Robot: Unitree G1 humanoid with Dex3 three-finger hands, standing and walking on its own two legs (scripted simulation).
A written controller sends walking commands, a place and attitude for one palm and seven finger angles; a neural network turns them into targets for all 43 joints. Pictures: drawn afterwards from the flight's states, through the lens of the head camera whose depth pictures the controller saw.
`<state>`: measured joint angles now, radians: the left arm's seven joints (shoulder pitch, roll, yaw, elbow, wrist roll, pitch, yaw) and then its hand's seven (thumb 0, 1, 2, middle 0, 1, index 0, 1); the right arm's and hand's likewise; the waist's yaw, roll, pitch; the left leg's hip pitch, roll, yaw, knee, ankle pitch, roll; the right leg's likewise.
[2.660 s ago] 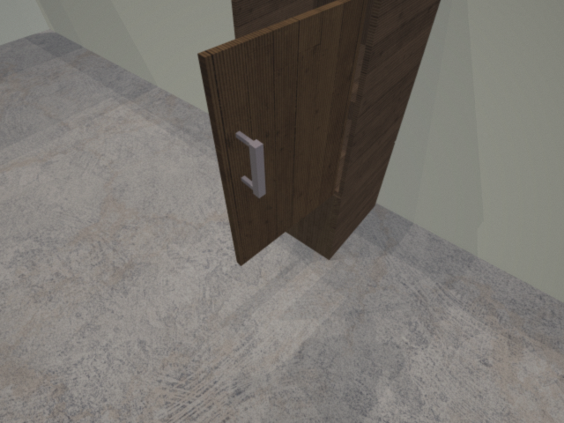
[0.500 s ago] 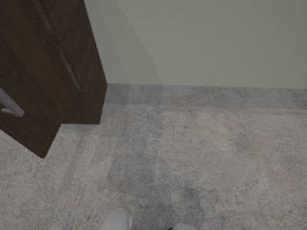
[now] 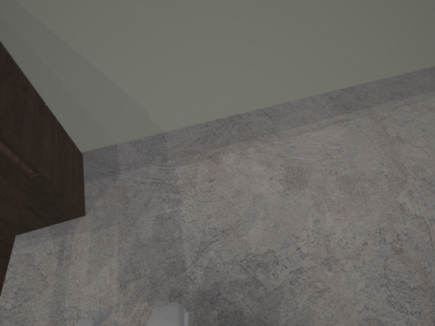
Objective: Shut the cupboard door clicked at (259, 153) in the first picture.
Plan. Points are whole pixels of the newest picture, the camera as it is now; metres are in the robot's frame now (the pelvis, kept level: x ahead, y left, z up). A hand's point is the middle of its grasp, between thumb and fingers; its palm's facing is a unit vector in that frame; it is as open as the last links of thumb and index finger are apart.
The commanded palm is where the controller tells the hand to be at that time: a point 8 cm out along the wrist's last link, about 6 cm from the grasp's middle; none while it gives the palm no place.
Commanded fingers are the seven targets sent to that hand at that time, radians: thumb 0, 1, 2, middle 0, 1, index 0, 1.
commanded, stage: walk around to get in front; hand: left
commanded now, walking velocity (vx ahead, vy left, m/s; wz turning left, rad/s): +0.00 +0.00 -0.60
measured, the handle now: out of the picture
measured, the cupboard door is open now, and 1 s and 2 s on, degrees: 83 83 83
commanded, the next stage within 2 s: none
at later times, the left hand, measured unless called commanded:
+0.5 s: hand (154, 313) +0.15 +0.15 -0.15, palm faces -0.27 -0.92 -0.28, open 7.4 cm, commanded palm none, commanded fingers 0.00 0.90 0.90 -0.20 -0.30 -0.20 -0.30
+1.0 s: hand (192, 284) +0.21 +0.07 -0.15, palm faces -0.55 -0.80 -0.24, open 7.4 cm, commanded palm none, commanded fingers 0.00 0.90 0.90 -0.20 -0.30 -0.20 -0.30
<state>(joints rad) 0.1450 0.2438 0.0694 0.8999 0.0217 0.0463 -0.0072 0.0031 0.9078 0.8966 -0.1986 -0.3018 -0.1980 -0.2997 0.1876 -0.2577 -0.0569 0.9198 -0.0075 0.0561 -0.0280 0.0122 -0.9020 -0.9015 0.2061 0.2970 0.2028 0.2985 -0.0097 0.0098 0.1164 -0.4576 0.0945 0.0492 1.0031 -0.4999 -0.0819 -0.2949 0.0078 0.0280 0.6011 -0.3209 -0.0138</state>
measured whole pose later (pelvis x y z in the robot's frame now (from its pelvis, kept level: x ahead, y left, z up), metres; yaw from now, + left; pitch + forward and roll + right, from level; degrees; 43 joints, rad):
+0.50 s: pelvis +0.00 -0.03 +0.00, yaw -18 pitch +1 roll +0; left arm 0.15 0.24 0.07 0.89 0.02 0.04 -0.02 0.00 0.91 0.90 -0.20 -0.30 -0.20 -0.30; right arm 0.18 -0.27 -0.06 0.91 -0.01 0.06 -0.02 0.01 -0.90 -0.90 0.21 0.30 0.20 0.30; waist 0.00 0.03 0.11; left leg -0.45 0.11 0.05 1.01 -0.50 -0.07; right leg -0.32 0.01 -0.02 0.64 -0.33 -0.03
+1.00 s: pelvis +0.00 -0.05 +0.00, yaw -36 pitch +1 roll -2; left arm 0.13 0.27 0.08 0.89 0.02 0.07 -0.05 0.01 0.91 0.90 -0.20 -0.30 -0.20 -0.30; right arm 0.22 -0.23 -0.03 0.89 -0.03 0.02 -0.02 0.01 -0.90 -0.90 0.21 0.30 0.21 0.30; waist 0.01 0.02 0.10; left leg -0.28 0.18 0.14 0.59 -0.30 -0.06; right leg -0.33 -0.01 -0.08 0.71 -0.40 0.03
